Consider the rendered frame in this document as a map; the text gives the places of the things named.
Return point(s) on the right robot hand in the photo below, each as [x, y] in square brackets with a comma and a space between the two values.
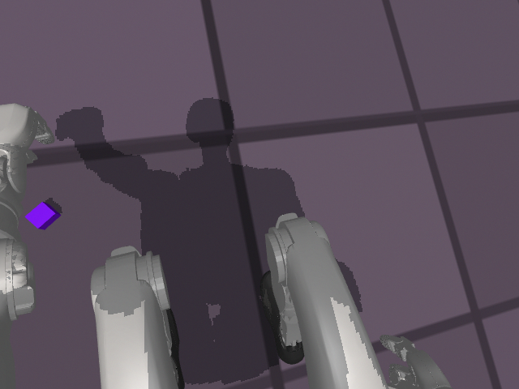
[423, 372]

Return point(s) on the left robot foot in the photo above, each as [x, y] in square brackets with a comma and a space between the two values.
[174, 349]

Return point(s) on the left robot hand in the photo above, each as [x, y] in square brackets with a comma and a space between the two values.
[19, 126]

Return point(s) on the small box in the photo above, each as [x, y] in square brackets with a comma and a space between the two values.
[42, 216]

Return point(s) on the left robot arm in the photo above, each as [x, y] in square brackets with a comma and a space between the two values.
[17, 275]

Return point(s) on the right robot foot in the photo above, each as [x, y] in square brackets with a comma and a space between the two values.
[288, 354]

